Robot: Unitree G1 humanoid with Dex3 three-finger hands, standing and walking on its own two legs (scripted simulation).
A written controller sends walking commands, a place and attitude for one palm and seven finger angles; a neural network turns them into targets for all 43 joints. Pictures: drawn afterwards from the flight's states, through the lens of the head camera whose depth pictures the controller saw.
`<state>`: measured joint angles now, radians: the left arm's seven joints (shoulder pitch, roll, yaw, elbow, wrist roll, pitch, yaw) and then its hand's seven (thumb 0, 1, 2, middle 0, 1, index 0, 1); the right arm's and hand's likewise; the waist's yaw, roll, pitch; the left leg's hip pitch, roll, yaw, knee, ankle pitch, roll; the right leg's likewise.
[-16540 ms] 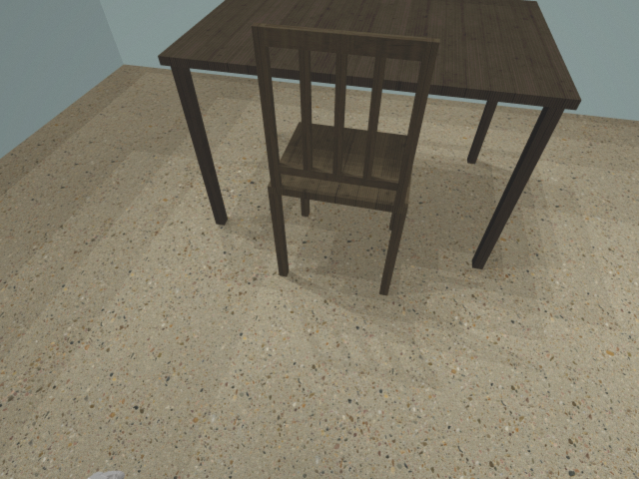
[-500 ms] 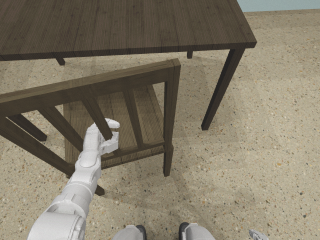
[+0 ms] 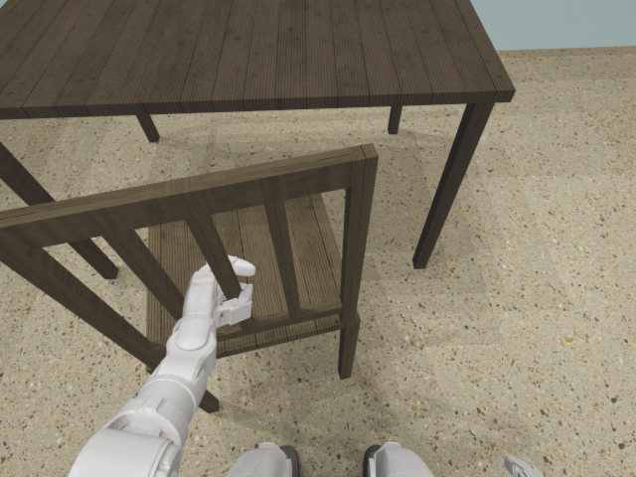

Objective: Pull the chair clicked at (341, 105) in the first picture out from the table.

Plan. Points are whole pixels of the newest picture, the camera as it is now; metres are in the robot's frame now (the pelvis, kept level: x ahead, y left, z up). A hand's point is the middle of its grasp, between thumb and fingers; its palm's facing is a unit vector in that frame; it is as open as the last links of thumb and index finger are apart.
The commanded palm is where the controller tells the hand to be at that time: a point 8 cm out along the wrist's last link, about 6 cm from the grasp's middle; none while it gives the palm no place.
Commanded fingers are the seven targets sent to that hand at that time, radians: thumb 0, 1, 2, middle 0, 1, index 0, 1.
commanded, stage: step backward, pulling the chair out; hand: left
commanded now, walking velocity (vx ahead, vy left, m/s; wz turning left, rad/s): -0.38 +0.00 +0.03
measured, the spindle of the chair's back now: (228, 281) +0.38 +0.14 -0.04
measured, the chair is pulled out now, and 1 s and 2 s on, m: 0.21 0.25 0.47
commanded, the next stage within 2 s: none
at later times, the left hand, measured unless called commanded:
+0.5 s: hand (241, 307) +0.34 +0.12 -0.05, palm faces +0.00 -0.98 -0.18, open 5.4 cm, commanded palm +0.34 +0.17 -0.06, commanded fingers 0.00 0.90 0.90 -0.50 -1.45 -0.50 -1.45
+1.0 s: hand (231, 335) +0.30 +0.13 -0.05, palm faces -0.06 -0.98 -0.18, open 5.4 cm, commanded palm +0.29 +0.18 -0.05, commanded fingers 0.00 0.90 0.90 -0.50 -1.45 -0.50 -1.45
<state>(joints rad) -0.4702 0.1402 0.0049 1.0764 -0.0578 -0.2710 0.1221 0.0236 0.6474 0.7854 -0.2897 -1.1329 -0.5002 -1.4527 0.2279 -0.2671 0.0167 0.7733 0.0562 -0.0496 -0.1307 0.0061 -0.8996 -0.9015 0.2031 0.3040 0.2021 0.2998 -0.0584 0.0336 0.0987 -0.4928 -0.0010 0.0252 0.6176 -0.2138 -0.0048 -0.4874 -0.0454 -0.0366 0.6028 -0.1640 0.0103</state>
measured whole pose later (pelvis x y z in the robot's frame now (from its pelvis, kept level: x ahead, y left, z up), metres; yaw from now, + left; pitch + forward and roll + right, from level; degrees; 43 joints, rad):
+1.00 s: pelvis -0.07 +0.02 +0.00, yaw +1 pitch +3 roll +0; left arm -0.54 0.17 -0.02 0.98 -0.03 -0.17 0.10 0.03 0.66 0.76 -0.23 -1.20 -0.50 -1.45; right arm 0.19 -0.24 0.01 0.71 0.02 0.01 -0.13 0.01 -0.90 -0.90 0.20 0.30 0.20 0.30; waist -0.07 -0.01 0.17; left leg -0.42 0.01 0.01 0.62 -0.24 0.00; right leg -0.48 -0.06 -0.02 0.67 -0.26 0.01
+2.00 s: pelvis -0.29 +0.02 +0.01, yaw -2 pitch +2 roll -1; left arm -0.54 0.19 0.01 1.05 -0.03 -0.21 0.08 0.06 0.65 0.79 -0.25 -1.20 -0.50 -1.45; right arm 0.20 -0.22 0.01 0.75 0.00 -0.03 -0.09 0.01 -0.90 -0.90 0.20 0.30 0.20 0.30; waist -0.02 0.01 0.17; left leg -0.42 0.04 -0.02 0.56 -0.18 -0.02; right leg -0.30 -0.01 -0.01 0.58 -0.33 0.00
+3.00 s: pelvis -0.37 +0.02 +0.02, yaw -2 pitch -2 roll +1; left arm 0.04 0.10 -0.11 0.65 -0.01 -0.13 0.11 0.06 0.64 0.79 -0.25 -1.23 -0.50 -1.45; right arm 0.22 -0.21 0.04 0.70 0.01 -0.03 -0.12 0.01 -0.90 -0.90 0.20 0.30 0.20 0.30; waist -0.01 0.02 0.01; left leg -0.20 0.00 0.01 0.44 -0.21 -0.01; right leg -0.24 -0.05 0.00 0.46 -0.18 0.03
